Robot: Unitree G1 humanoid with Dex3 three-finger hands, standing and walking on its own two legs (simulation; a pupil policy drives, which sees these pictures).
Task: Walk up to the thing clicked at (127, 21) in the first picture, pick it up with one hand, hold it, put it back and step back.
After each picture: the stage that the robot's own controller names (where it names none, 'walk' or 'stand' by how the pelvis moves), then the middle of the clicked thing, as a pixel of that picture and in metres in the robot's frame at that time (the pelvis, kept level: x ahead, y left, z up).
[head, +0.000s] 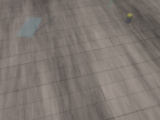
stand; (128, 18) +1.86 -0.59 -0.72
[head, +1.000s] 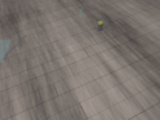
walk; (100, 26) +1.80 -0.08 -0.70
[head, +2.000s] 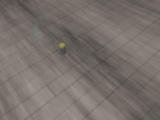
walk; (62, 48) +1.25 +0.31 -0.71
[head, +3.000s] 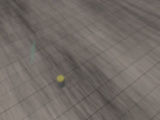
walk; (61, 81) +0.80 +0.27 -0.71
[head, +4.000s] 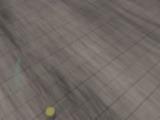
walk; (51, 113) +0.48 +0.26 -0.70
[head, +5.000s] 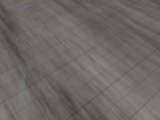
stand; out of the picture +0.34 +0.23 -0.71
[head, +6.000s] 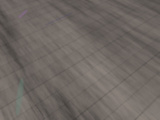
stand; out of the picture +0.32 +0.22 -0.72
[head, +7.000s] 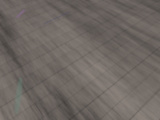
stand; out of the picture +0.33 +0.23 -0.73
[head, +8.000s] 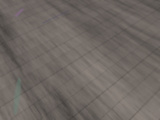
stand; out of the picture +0.32 +0.24 -0.73
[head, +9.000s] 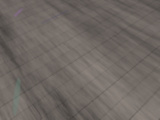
stand; out of the picture +0.31 +0.24 -0.73
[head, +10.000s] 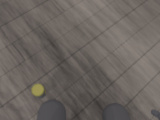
go down; (39, 91) +0.36 +0.24 -0.48
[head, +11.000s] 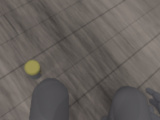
go down; (33, 70) +0.40 +0.26 -0.32
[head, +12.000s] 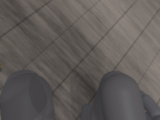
close in; out of the picture +0.37 +0.30 -0.24
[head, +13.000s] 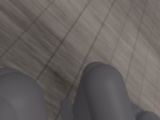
close; out of the picture +0.36 +0.31 -0.21
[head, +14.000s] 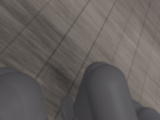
lift; out of the picture +0.35 +0.31 -0.22
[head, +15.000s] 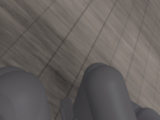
lift; out of the picture +0.33 +0.29 -0.22
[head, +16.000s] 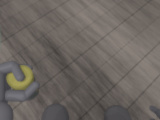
lift; (24, 84) +0.32 +0.20 -0.01
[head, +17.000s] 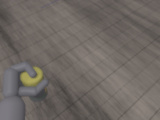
hold; (35, 85) +0.33 +0.18 +0.01
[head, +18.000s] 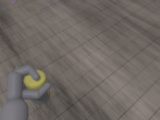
hold; (38, 87) +0.33 +0.18 +0.00
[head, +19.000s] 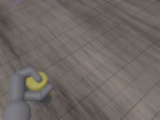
hold; (40, 89) +0.33 +0.17 +0.01
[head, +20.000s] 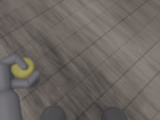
crouch; (27, 74) +0.37 +0.21 -0.07
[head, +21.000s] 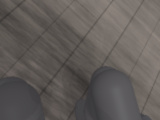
lower; out of the picture +0.39 +0.30 -0.19
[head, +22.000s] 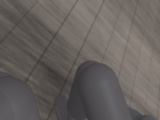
lower; out of the picture +0.38 +0.32 -0.22
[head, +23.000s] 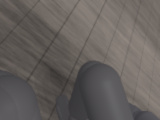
lower; out of the picture +0.37 +0.32 -0.22
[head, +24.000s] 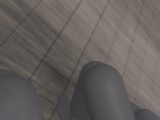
lower; out of the picture +0.37 +0.32 -0.22
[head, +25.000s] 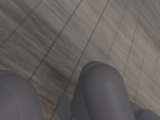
loosen; out of the picture +0.37 +0.32 -0.21
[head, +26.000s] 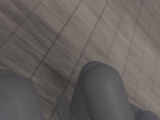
withdraw; out of the picture +0.36 +0.30 -0.22
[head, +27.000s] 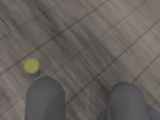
walk; (33, 68) +0.40 +0.25 -0.32
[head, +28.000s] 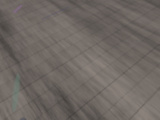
stand; out of the picture +0.33 +0.20 -0.66
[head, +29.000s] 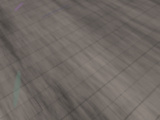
stand; out of the picture +0.35 +0.21 -0.67
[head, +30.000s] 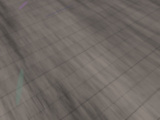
stand; out of the picture +0.35 +0.20 -0.69
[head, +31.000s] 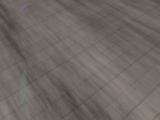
walk; out of the picture +0.37 +0.20 -0.72
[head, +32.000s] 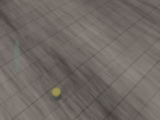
walk; (56, 94) +0.55 +0.18 -0.71
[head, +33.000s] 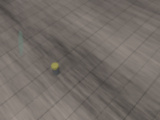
walk; (55, 69) +0.83 +0.31 -0.69
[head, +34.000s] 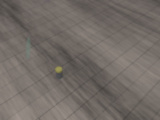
stand; (59, 72) +0.95 +0.25 -0.71
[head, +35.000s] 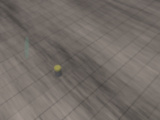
stand; (58, 71) +0.96 +0.27 -0.73
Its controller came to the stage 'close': yes
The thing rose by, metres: 0.71
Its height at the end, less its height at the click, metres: +0.00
